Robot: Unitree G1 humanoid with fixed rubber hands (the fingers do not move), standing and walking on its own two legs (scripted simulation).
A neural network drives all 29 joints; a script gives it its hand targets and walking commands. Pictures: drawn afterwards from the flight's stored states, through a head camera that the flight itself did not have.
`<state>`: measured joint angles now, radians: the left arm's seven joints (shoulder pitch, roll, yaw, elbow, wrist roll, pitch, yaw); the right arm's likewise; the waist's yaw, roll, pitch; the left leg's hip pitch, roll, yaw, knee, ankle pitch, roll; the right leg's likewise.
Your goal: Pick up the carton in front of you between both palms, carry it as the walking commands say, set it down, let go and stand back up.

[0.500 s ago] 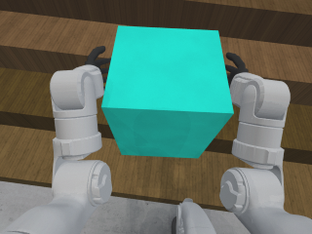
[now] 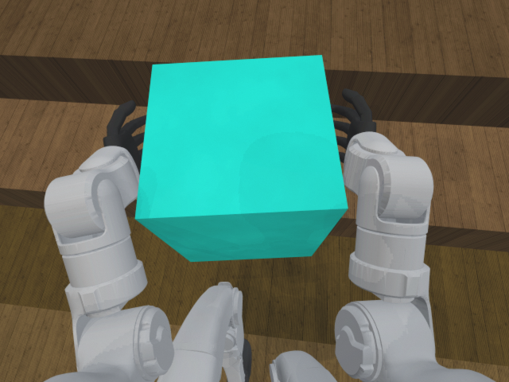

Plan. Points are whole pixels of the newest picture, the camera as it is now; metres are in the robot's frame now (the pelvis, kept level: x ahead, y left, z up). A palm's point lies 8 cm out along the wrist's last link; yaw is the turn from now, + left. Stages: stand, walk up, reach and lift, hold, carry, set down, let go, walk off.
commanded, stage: carry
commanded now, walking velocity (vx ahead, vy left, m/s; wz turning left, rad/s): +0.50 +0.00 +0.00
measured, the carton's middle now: (245, 176) +0.40 +0.01 +0.01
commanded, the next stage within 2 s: none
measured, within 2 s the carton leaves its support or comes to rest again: neither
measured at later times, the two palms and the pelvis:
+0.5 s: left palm out of the picture +0.78 +0.12 +0.56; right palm out of the picture +0.84 -0.17 +0.55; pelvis +0.43 -0.09 +0.36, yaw +3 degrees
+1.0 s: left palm out of the picture +1.07 +0.09 +0.72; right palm out of the picture +1.16 -0.20 +0.73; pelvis +0.74 -0.17 +0.55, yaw +10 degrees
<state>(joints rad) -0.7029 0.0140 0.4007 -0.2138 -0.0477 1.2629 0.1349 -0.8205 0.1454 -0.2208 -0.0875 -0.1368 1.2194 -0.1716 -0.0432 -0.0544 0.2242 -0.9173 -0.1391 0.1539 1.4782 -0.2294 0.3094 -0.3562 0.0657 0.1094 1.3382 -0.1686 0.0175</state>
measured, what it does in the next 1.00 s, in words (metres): climbs: right foot 0.14 m higher, then left foot 0.18 m higher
